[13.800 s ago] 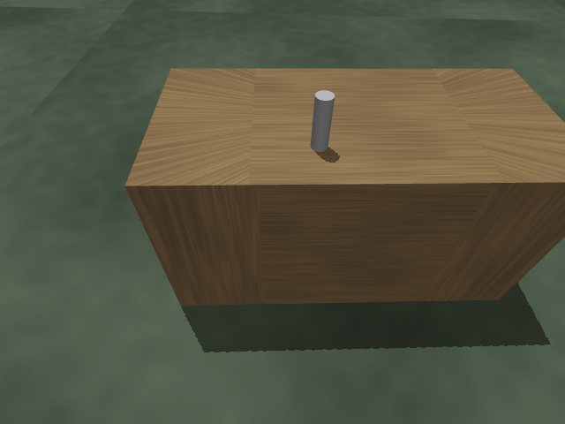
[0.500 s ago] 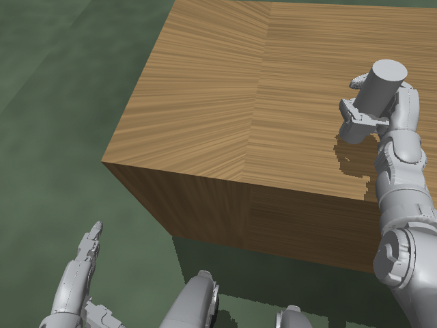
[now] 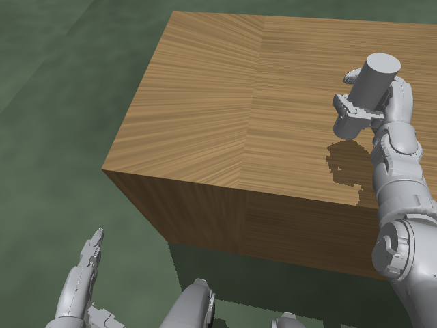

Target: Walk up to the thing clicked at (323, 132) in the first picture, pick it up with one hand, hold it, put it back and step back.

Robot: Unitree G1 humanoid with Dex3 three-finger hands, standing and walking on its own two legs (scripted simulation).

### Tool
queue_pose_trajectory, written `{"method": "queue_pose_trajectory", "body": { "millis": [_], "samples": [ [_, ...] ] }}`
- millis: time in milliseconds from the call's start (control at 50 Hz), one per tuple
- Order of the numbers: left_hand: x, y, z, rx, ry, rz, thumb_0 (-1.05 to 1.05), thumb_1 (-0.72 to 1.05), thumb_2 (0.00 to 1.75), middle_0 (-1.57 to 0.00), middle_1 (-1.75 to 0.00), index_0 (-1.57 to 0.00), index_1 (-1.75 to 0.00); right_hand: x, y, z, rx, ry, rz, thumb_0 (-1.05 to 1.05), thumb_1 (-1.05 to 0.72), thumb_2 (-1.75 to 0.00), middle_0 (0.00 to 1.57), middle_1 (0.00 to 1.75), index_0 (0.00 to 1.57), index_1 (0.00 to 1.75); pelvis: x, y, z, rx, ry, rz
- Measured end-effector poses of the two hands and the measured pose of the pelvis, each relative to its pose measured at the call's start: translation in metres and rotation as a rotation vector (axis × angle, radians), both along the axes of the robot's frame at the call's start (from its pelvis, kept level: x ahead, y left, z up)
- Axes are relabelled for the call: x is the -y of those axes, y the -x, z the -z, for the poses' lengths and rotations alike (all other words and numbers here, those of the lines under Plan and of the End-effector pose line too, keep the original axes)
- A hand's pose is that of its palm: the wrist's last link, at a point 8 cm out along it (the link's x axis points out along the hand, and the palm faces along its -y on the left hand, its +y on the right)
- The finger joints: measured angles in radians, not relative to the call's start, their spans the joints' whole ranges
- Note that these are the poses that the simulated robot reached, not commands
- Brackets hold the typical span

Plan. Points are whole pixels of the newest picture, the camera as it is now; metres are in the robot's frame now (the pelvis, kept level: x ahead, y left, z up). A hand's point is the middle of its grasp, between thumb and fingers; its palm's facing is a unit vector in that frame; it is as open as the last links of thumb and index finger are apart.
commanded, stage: lift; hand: right
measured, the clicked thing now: (361, 101) +0.52 -0.15 +0.09
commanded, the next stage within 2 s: hold in 1.56 s
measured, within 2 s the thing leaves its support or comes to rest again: neither
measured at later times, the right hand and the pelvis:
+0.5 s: hand (366, 96) +0.49 -0.14 +0.13, palm faces +0.02 +1.00 -0.01, open 6.4 cm; pelvis +0.01 +0.00 +0.02, yaw +0 degrees
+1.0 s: hand (402, 114) +0.41 -0.15 +0.18, palm faces +0.03 +1.00 -0.01, open 6.4 cm; pelvis +0.02 +0.00 +0.05, yaw -1 degrees
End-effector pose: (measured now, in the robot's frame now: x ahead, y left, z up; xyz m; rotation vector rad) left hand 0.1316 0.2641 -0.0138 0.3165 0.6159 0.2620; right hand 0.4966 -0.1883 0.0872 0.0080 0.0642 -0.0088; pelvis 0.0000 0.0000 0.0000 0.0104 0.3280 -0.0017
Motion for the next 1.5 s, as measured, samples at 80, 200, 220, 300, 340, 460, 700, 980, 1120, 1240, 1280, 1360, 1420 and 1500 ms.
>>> {"method": "queue_pose_trajectory", "body": {
  "millis": [80, 200, 220, 300, 340, 460, 700, 980, 1120, 1240, 1280, 1360, 1420, 1500],
  "samples": [
    [0.002, -0.001, -0.001, 0.008, 0.007, 0.006, -0.01, -0.54, 0.06, -0.06, -0.05, -0.06, -0.06, 0.0, 0.0, -0.006, 0.007, 0.003, -0.001, -0.01, -0.02, -1.14, 0.91, 1.15, 0.93, 1.15, 0.0, -0.001, -0.002, 0.006, 0.001, -0.002],
    [0.002, -0.001, -0.003, 0.004, 0.017, -0.001, -0.01, -0.54, 0.06, -0.06, -0.05, -0.06, -0.05, 0.0, 0.002, -0.013, 0.009, -0.003, 0.006, -0.01, -0.02, -1.15, 0.91, 1.15, 0.93, 1.15, 0.0, -0.002, -0.006, 0.018, 0.003, -0.005],
    [0.003, 0.0, -0.004, 0.003, 0.021, 0.0, -0.01, -0.54, 0.06, -0.06, -0.05, -0.06, -0.05, -0.001, 0.004, -0.013, 0.004, -0.004, 0.005, -0.01, -0.02, -1.15, 0.91, 1.15, 0.93, 1.15, 0.0, -0.002, -0.007, 0.021, 0.003, -0.004],
    [0.005, -0.002, -0.008, 0.013, 0.029, 0.007, -0.01, -0.54, 0.06, -0.05, -0.05, -0.05, -0.05, -0.002, 0.009, -0.019, 0.01, 0.003, 0.004, -0.01, -0.02, -1.15, 0.91, 1.15, 0.93, 1.15, 0.0, -0.005, -0.012, 0.036, 0.005, -0.006],
    [0.006, -0.002, -0.007, 0.001, 0.04, 0.004, -0.01, -0.54, 0.06, -0.05, -0.05, -0.05, -0.05, -0.002, 0.012, -0.02, 0.007, -0.002, 0.004, -0.01, -0.02, -1.15, 0.92, 1.15, 0.93, 1.15, 0.0, -0.006, -0.014, 0.043, 0.005, -0.006],
    [0.006, -0.004, -0.003, -0.016, 0.064, -0.01, -0.01, -0.54, 0.06, -0.05, -0.05, -0.05, -0.05, 0.0, 0.024, -0.036, 0.034, 0.008, 0.007, -0.01, -0.01, -1.15, 0.92, 1.15, 0.93, 1.14, 0.0, -0.011, -0.021, 0.073, 0.006, -0.007],
    [0.007, -0.025, -0.012, 0.013, 0.103, -0.008, -0.01, -0.54, 0.06, -0.04, -0.04, -0.04, -0.04, 0.01, 0.062, -0.074, 0.069, 0.022, 0.013, 0.0, -0.01, -1.16, 0.93, 1.14, 0.94, 1.13, -0.002, -0.022, -0.038, 0.164, 0.013, 0.001],
    [0.001, -0.03, -0.016, 0.018, 0.11, -0.028, -0.01, -0.54, 0.06, -0.04, -0.04, -0.04, -0.04, 0.015, 0.108, -0.095, 0.087, 0.02, 0.016, 0.0, -0.01, -1.16, 0.93, 1.13, 0.95, 1.12, -0.003, -0.021, -0.049, 0.25, 0.017, 0.007],
    [-0.001, -0.033, -0.016, 0.016, 0.111, -0.041, -0.01, -0.54, 0.05, -0.04, -0.04, -0.04, -0.04, 0.017, 0.12, -0.107, 0.098, 0.022, 0.017, 0.0, -0.01, -1.16, 0.93, 1.13, 0.95, 1.12, -0.002, -0.022, -0.052, 0.274, 0.016, 0.009],
    [0.004, -0.035, -0.011, 0.001, 0.133, -0.042, -0.01, -0.54, 0.05, -0.04, -0.04, -0.04, -0.04, 0.022, 0.13, -0.113, 0.092, 0.027, 0.026, 0.0, -0.01, -1.16, 0.93, 1.13, 0.95, 1.12, -0.001, -0.023, -0.055, 0.29, 0.015, 0.012],
    [0.007, -0.037, -0.01, 0.002, 0.14, -0.037, -0.01, -0.54, 0.05, -0.04, -0.04, -0.04, -0.04, 0.023, 0.133, -0.116, 0.095, 0.03, 0.028, 0.0, -0.01, -1.16, 0.93, 1.13, 0.95, 1.12, -0.001, -0.023, -0.055, 0.295, 0.014, 0.013],
    [0.01, -0.04, -0.011, 0.012, 0.146, -0.032, -0.01, -0.54, 0.05, -0.04, -0.04, -0.04, -0.04, 0.026, 0.138, -0.12, 0.099, 0.033, 0.03, 0.0, -0.01, -1.16, 0.94, 1.12, 0.95, 1.12, 0.0, -0.025, -0.057, 0.303, 0.014, 0.014],
    [0.01, -0.041, -0.011, 0.011, 0.146, -0.031, -0.01, -0.54, 0.05, -0.04, -0.04, -0.04, -0.04, 0.028, 0.142, -0.123, 0.1, 0.032, 0.031, 0.0, -0.01, -1.16, 0.94, 1.12, 0.95, 1.12, 0.0, -0.026, -0.058, 0.308, 0.014, 0.016],
    [0.008, -0.041, -0.009, 0.002, 0.143, -0.035, -0.01, -0.54, 0.05, -0.04, -0.04, -0.04, -0.04, 0.03, 0.145, -0.126, 0.095, 0.035, 0.032, 0.0, -0.01, -1.16, 0.94, 1.12, 0.95, 1.12, 0.001, -0.026, -0.059, 0.313, 0.013, 0.017]
  ]
}}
